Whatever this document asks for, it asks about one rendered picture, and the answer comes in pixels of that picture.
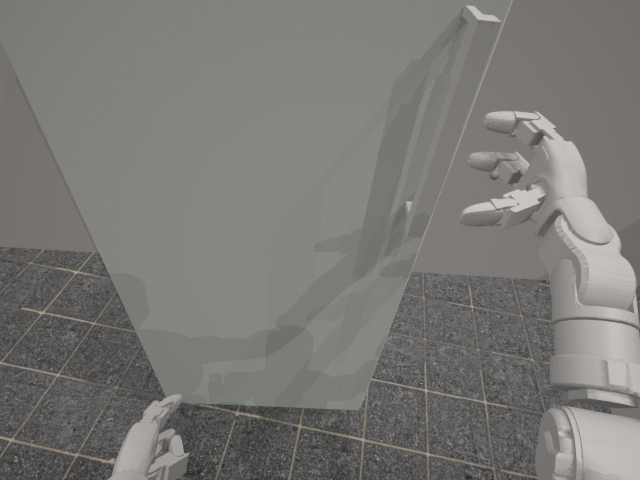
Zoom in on robot right upper arm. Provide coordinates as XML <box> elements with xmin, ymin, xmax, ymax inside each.
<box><xmin>535</xmin><ymin>405</ymin><xmax>640</xmax><ymax>480</ymax></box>

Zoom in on robot left hand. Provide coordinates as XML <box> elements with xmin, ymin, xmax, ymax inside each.
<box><xmin>111</xmin><ymin>394</ymin><xmax>189</xmax><ymax>480</ymax></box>

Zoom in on fridge door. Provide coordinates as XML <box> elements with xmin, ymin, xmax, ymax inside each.
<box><xmin>0</xmin><ymin>0</ymin><xmax>511</xmax><ymax>410</ymax></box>

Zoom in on robot right hand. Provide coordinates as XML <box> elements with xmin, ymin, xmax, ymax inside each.
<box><xmin>459</xmin><ymin>111</ymin><xmax>588</xmax><ymax>230</ymax></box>

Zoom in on handle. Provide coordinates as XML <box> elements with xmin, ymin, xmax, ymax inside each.
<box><xmin>405</xmin><ymin>5</ymin><xmax>501</xmax><ymax>238</ymax></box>

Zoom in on right robot forearm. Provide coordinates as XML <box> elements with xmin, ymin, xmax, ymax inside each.
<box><xmin>534</xmin><ymin>197</ymin><xmax>640</xmax><ymax>419</ymax></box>

